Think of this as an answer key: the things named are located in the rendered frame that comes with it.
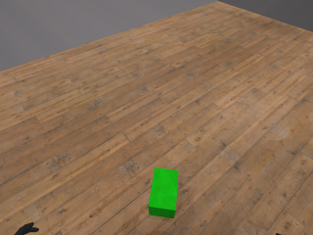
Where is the carton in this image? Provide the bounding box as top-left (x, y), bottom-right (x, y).
top-left (149, 167), bottom-right (179, 218)

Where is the left robot hand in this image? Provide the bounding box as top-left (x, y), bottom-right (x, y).
top-left (15, 222), bottom-right (39, 235)

